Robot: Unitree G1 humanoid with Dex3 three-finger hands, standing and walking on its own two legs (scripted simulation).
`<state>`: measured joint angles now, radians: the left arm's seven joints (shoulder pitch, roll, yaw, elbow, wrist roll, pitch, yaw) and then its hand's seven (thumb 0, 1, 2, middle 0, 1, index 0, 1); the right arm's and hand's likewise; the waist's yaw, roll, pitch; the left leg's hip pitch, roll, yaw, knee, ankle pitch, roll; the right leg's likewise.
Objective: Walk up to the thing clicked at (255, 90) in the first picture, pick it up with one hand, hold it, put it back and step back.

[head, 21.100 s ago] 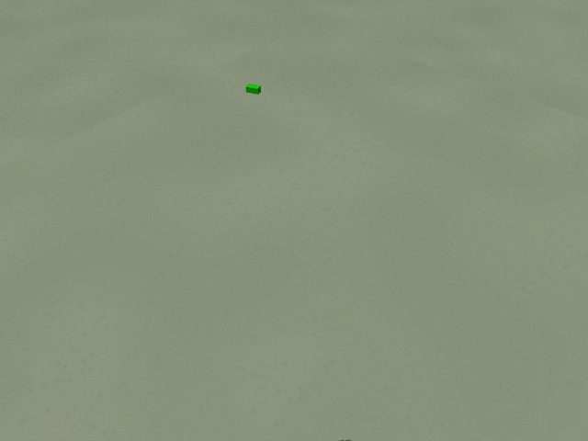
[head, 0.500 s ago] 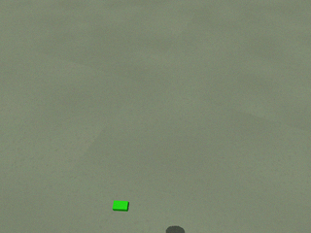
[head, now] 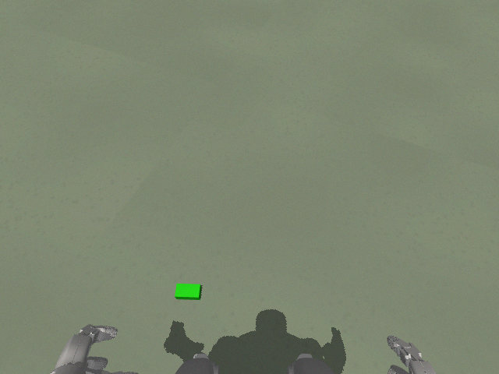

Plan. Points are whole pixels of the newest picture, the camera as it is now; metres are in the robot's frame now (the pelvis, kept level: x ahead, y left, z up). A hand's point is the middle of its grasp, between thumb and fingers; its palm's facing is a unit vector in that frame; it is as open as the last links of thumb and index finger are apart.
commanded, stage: rise first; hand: left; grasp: from above
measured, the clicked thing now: (188, 291) +0.42 +0.23 -0.71
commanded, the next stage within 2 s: none
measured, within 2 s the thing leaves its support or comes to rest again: neither
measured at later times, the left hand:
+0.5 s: hand (124, 362) +0.17 +0.27 -0.29, palm faces -0.38 -0.69 -0.62, open 12.7 cm
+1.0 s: hand (148, 322) +0.28 +0.29 -0.47, palm faces -0.50 -0.24 -0.83, open 12.6 cm
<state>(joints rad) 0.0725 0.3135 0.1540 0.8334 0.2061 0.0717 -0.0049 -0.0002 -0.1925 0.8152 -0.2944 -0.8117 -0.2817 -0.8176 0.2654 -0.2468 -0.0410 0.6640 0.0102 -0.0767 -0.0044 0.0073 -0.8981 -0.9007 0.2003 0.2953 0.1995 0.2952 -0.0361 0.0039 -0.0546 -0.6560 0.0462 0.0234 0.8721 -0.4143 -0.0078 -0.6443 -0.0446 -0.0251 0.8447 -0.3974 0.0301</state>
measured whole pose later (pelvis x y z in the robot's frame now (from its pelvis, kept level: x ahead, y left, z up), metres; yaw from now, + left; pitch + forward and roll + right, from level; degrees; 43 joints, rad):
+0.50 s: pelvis -0.03 +0.00 -0.14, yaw +0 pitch +27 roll -2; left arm 0.03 0.39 0.12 0.64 0.53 -0.02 0.04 0.00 -0.31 0.76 -0.35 -0.81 -0.34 -0.82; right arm 0.11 -0.27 -0.04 0.57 0.00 -0.20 0.02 0.01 -0.92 -0.91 0.20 0.30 0.20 0.30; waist -0.03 0.00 -0.19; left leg -1.39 0.04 -0.02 1.55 -0.64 -0.01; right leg -1.36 -0.06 -0.03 1.52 -0.64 0.03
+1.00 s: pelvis -0.09 +0.00 -0.32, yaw -3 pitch +33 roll -5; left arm -0.52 0.59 0.13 1.00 0.97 -0.26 0.17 0.00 -0.27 0.81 -0.31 -0.81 -0.31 -0.81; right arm 0.14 -0.27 -0.06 0.74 -0.05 -0.10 0.07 0.01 -0.90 -0.90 0.20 0.29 0.20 0.29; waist -0.07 0.02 -0.12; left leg -2.06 0.04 -0.09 2.15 -0.67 -0.01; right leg -2.01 -0.04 -0.03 2.09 -0.65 0.03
